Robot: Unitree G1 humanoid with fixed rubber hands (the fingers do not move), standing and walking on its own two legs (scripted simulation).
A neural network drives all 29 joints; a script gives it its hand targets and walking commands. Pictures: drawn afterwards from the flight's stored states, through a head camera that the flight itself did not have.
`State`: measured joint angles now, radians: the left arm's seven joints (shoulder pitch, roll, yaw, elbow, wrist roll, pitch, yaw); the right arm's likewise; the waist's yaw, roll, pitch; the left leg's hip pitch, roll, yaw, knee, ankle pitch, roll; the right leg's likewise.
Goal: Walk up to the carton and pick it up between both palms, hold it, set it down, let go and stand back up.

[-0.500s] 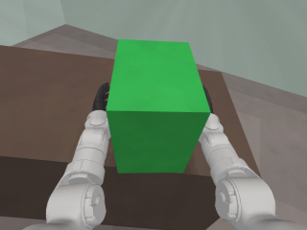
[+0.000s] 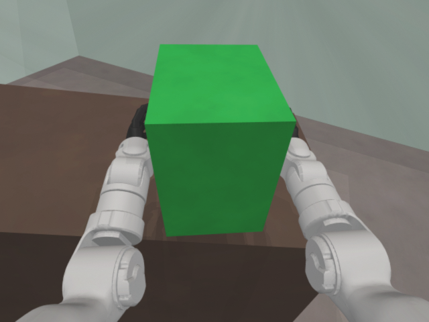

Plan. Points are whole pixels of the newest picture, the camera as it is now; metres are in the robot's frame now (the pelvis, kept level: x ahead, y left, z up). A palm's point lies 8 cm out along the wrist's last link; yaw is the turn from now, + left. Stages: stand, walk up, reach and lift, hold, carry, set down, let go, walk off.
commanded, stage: reach and lift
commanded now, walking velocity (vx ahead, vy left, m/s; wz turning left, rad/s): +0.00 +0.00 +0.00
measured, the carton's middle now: (212, 139) +0.43 +0.02 +0.17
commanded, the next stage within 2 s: hold in 1.56 s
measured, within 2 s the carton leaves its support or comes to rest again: neither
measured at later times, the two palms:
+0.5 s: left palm (138, 123) +0.39 +0.15 +0.21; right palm (298, 131) +0.39 -0.13 +0.23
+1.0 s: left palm (138, 113) +0.39 +0.15 +0.23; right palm (305, 115) +0.39 -0.13 +0.26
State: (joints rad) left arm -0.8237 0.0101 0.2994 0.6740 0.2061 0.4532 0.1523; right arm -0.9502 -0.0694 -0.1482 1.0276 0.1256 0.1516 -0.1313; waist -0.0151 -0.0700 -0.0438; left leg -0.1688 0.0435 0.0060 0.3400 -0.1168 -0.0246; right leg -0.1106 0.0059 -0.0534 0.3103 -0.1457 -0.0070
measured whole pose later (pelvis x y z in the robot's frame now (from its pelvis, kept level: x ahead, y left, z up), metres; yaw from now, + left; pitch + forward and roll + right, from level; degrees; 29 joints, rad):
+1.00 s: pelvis +0.01 +0.01 +0.00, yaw +0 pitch -2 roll -2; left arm -0.86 0.04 0.25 0.44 0.17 0.80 0.13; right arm -1.00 -0.18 0.04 0.79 0.40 0.51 -0.25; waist -0.08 -0.02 -0.14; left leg -0.23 0.05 0.00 0.44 -0.18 -0.01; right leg -0.13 0.01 -0.06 0.33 -0.16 0.01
